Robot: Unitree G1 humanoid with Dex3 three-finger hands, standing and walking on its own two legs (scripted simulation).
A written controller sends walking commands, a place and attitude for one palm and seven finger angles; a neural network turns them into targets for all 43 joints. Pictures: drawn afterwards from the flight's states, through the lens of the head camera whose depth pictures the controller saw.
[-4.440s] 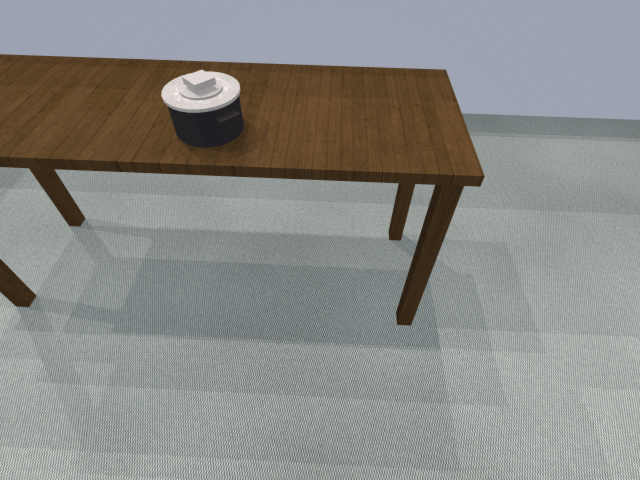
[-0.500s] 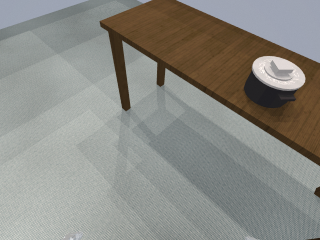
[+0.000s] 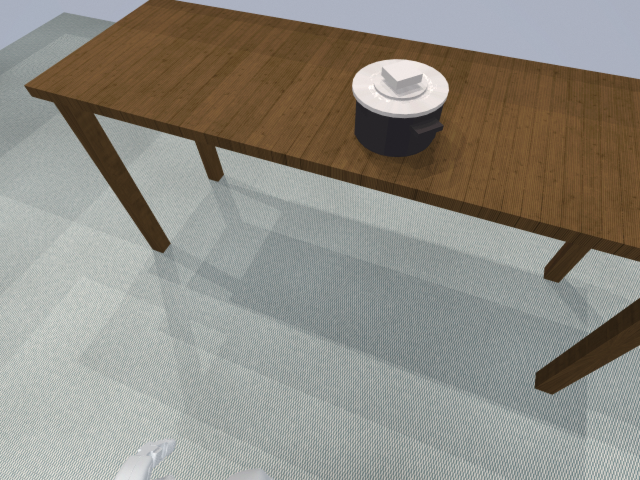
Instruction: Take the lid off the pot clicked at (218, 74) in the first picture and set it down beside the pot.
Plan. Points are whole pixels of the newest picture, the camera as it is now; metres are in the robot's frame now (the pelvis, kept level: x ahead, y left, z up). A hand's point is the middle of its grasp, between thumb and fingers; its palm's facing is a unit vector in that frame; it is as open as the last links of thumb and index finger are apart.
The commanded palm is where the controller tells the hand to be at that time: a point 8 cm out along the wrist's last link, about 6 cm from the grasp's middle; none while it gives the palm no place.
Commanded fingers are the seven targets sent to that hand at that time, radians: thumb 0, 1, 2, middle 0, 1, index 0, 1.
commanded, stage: turn to face it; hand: left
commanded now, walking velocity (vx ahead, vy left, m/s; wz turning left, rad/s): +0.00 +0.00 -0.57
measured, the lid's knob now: (401, 74) +0.75 -0.12 +0.08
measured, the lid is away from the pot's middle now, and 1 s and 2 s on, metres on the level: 0.00 0.00 0.00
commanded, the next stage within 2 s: take the last steps up to it in 0.52 s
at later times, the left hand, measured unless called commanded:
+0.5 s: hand (174, 474) +0.14 +0.22 -0.16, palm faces -0.20 -0.96 -0.20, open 7.4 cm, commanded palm none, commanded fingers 0.00 0.90 0.90 -0.20 -0.30 -0.20 -0.30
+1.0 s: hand out of the picture +0.12 +0.16 -0.15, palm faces -0.29 -0.94 -0.20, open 7.3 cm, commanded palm none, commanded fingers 0.00 0.90 0.90 -0.20 -0.30 -0.20 -0.30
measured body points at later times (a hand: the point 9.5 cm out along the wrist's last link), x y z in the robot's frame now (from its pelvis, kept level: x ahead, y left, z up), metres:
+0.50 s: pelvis +0.01 +0.04 +0.02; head +0.06 +0.06 +0.46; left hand +0.16 +0.27 -0.14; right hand +0.02 -0.21 -0.11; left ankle +0.03 +0.14 -0.72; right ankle -0.06 -0.10 -0.64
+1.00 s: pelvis +0.07 -0.01 +0.02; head +0.09 -0.03 +0.47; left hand +0.14 +0.21 -0.14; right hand +0.01 -0.26 -0.14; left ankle +0.14 +0.10 -0.68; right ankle -0.05 -0.08 -0.72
